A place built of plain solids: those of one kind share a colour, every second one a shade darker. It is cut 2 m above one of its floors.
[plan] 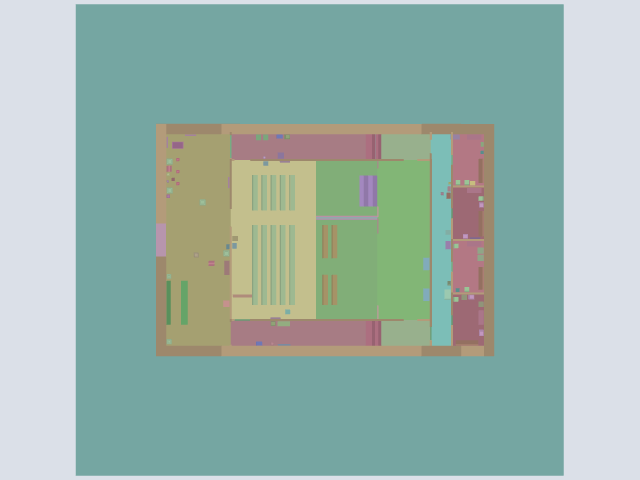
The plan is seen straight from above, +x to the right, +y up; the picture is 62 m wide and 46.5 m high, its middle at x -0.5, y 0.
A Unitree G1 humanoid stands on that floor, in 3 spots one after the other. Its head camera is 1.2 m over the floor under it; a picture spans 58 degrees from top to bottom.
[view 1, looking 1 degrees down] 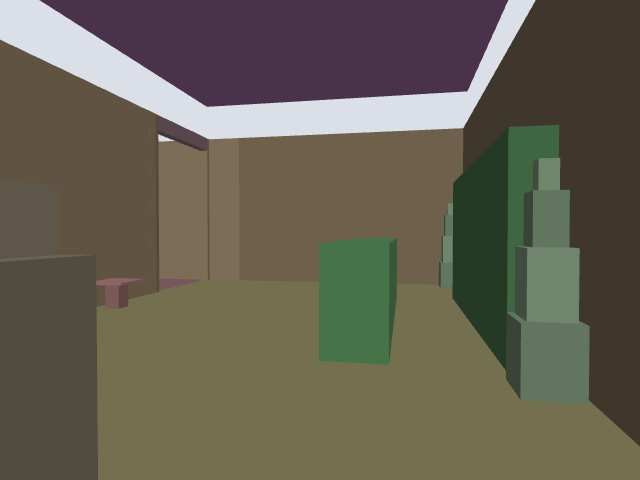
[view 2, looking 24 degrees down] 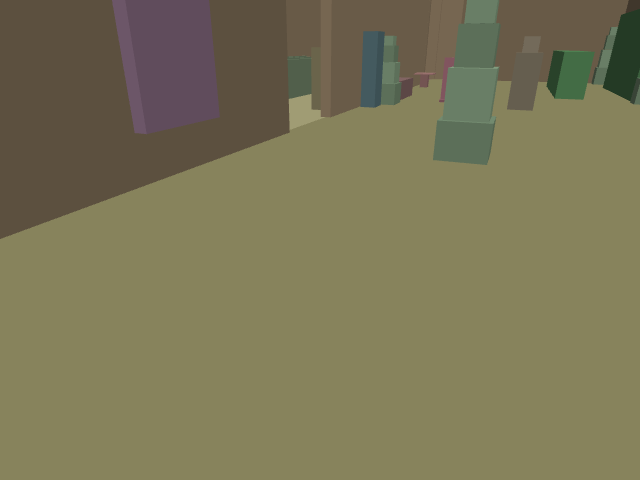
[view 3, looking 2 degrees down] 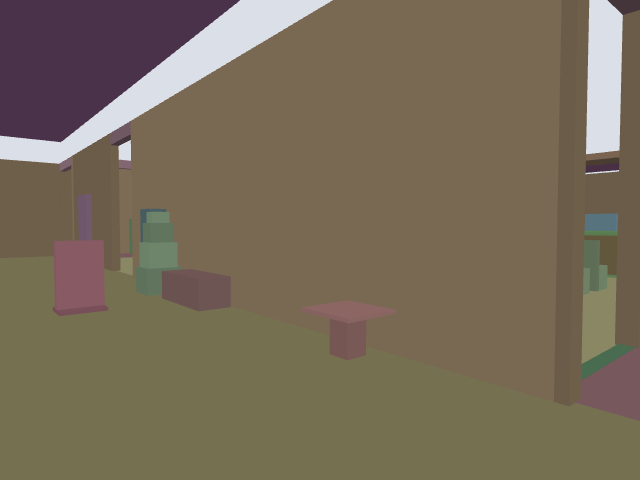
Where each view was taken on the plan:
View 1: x -14.09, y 0.00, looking -79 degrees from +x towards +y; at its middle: wall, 10.45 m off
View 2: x -12.31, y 9.05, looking -67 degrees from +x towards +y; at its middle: floor_foyer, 2.95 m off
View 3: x -12.31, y -9.05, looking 50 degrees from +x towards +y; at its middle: wall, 4.79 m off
